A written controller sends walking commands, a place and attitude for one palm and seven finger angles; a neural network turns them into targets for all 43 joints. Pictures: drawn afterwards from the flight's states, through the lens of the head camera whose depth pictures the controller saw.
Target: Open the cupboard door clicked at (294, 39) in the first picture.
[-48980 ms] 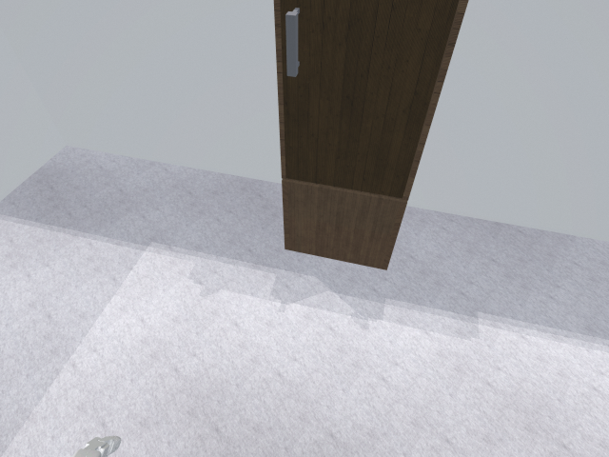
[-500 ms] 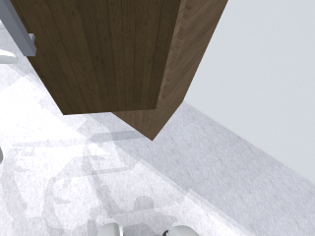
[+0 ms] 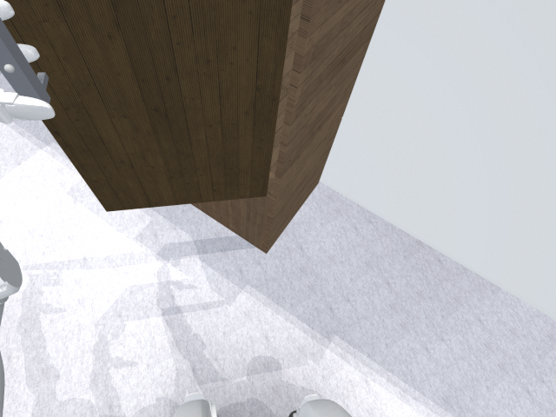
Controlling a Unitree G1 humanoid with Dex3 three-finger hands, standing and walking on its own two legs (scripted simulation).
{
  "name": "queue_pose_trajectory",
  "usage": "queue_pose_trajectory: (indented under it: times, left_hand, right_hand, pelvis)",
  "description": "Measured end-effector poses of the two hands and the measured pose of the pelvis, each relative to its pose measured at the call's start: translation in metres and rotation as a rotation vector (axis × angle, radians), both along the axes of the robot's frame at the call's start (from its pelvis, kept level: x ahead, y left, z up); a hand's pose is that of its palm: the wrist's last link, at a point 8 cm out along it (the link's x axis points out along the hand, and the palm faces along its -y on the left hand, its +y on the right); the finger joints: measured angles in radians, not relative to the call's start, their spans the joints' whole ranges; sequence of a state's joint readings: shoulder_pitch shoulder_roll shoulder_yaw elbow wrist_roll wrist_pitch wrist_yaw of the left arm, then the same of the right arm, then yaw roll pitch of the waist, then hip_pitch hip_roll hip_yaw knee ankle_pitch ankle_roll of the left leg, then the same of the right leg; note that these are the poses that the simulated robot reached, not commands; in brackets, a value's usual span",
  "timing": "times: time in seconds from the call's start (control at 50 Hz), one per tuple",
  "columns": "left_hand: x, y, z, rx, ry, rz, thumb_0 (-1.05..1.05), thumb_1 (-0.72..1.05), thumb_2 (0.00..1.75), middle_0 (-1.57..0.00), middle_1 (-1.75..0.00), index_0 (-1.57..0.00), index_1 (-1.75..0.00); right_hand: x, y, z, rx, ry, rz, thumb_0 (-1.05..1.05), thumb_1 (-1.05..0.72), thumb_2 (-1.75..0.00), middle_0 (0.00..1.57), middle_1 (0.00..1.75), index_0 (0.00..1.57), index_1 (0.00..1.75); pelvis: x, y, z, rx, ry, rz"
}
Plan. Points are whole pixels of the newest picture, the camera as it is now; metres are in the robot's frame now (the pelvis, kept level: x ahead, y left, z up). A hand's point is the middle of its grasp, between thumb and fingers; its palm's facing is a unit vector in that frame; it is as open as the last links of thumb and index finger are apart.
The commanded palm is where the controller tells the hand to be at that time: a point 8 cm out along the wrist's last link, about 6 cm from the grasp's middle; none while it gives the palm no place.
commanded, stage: slide the fingers in behind the handle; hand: left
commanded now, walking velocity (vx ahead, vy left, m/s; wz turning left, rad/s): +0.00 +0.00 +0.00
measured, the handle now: (13, 49) +0.58 +0.28 +0.15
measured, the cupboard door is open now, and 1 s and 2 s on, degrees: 43 43 49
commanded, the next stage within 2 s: close the thumb around the handle in 0.62 s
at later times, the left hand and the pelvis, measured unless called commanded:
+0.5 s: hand (20, 68) +0.53 +0.26 +0.16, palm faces +0.07 -1.00 +0.01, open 14.0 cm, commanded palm +0.51 +0.30 +0.15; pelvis +0.00 +0.01 +0.00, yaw +0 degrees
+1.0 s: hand (22, 70) +0.53 +0.25 +0.16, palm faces +0.07 -1.00 +0.01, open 11.7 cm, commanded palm +0.51 +0.30 +0.15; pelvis +0.00 +0.01 +0.00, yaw +0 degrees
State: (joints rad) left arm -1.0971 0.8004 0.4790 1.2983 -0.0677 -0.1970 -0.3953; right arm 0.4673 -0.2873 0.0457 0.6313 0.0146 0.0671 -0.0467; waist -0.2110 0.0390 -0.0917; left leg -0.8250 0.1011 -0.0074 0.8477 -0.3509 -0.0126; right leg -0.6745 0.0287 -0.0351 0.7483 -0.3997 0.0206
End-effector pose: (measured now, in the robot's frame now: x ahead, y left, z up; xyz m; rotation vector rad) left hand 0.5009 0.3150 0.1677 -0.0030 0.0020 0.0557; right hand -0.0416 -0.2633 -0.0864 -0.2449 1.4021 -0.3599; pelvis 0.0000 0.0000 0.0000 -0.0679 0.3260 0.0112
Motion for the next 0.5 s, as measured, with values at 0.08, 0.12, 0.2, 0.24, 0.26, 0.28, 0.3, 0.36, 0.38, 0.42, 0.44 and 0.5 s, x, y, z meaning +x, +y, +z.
queue_pose_trajectory:
  times: [0.08,0.12,0.2,0.24,0.26,0.28,0.3,0.36,0.38,0.42,0.44,0.5]
  left_hand:
    - [0.0008,-0.0043,-0.0028,-0.011,0.012,0.000,-0.01,-0.50,0.30,-0.30,-1.20,-0.30,-1.20]
    - [0.0016,-0.0062,-0.0034,-0.003,0.013,0.001,-0.01,-0.50,0.30,-0.30,-1.20,-0.30,-1.20]
    - [0.0035,-0.0107,-0.0045,-0.006,0.004,0.001,-0.01,-0.50,0.30,-0.29,-1.20,-0.30,-1.20]
    - [0.0039,-0.0110,-0.0046,-0.003,0.003,0.006,-0.01,-0.50,0.30,-0.29,-1.20,-0.30,-1.20]
    - [0.0039,-0.0112,-0.0047,-0.003,0.002,0.008,-0.01,-0.50,0.30,-0.29,-1.20,-0.30,-1.20]
    - [0.0040,-0.0111,-0.0049,-0.005,0.003,0.009,-0.01,-0.50,0.30,-0.29,-1.20,-0.30,-1.20]
    - [0.0043,-0.0111,-0.0052,-0.008,0.005,0.009,-0.01,-0.50,0.30,-0.29,-1.20,-0.30,-1.20]
    - [0.0051,-0.0104,-0.0063,-0.013,0.009,0.009,-0.01,-0.50,0.30,-0.29,-1.20,-0.30,-1.20]
    - [0.0054,-0.0102,-0.0065,-0.010,0.011,0.008,-0.01,-0.50,0.30,-0.29,-1.20,-0.30,-1.20]
    - [0.0062,-0.0095,-0.0068,-0.008,0.011,0.008,-0.01,-0.50,0.30,-0.29,-1.20,-0.30,-1.20]
    - [0.0065,-0.0088,-0.0067,-0.012,0.008,0.009,-0.01,-0.50,0.30,-0.29,-1.20,-0.30,-1.20]
    - [0.0066,-0.0066,-0.0062,-0.010,0.001,0.010,-0.01,-0.50,0.30,-0.29,-1.20,-0.30,-1.20]
  right_hand:
    - [-0.0014,-0.0010,0.0005,-0.002,0.001,0.002,0.00,-0.90,-0.90,0.21,0.30,0.20,0.29]
    - [-0.0013,-0.0014,0.0009,-0.005,-0.002,0.001,0.01,-0.90,-0.90,0.21,0.30,0.20,0.29]
    - [-0.0003,-0.0011,0.0009,-0.006,-0.008,0.003,0.00,-0.90,-0.90,0.21,0.30,0.20,0.29]
    - [0.0004,-0.0005,0.0008,-0.005,-0.010,0.004,0.00,-0.90,-0.90,0.21,0.30,0.20,0.29]
    - [0.0007,0.0000,0.0007,-0.004,-0.011,0.006,0.00,-0.90,-0.90,0.21,0.30,0.20,0.29]
    - [0.0011,0.0005,0.0005,-0.003,-0.011,0.006,0.00,-0.90,-0.90,0.21,0.30,0.20,0.29]
    - [0.0014,0.0011,0.0003,-0.001,-0.011,0.007,0.00,-0.90,-0.90,0.21,0.30,0.20,0.29]
    - [0.0025,0.0027,0.0004,-0.001,-0.015,0.007,0.00,-0.90,-0.90,0.21,0.30,0.20,0.29]
    - [0.0028,0.0033,0.0004,-0.001,-0.017,0.006,0.00,-0.90,-0.90,0.21,0.30,0.20,0.29]
    - [0.0031,0.0044,0.0003,-0.001,-0.019,0.006,0.00,-0.90,-0.90,0.21,0.30,0.20,0.29]
    - [0.0032,0.0050,0.0004,-0.001,-0.019,0.005,0.00,-0.90,-0.90,0.21,0.30,0.20,0.29]
    - [0.0031,0.0067,0.0005,0.000,-0.020,0.001,0.00,-0.90,-0.90,0.21,0.30,0.20,0.29]
  pelvis:
    - [-0.0007,-0.0004,0.0003,0.001,-0.002,0.002]
    - [-0.0009,-0.0003,0.0003,0.001,-0.001,0.002]
    - [-0.0012,0.0004,0.0002,0.001,-0.001,0.001]
    - [-0.0012,0.0010,0.0002,0.001,-0.001,0.002]
    - [-0.0011,0.0013,0.0002,0.001,-0.001,0.002]
    - [-0.0010,0.0015,0.0002,0.001,0.000,0.002]
    - [-0.0010,0.0018,0.0002,0.001,-0.001,0.002]
    - [-0.0006,0.0026,0.0002,0.001,0.000,0.001]
    - [-0.0004,0.0030,0.0002,0.001,0.000,0.001]
    - [-0.0002,0.0038,0.0000,0.000,0.001,0.001]
    - [-0.0001,0.0042,0.0000,0.000,0.001,0.000]
    - [0.0008,0.0053,0.0000,0.000,0.002,-0.003]
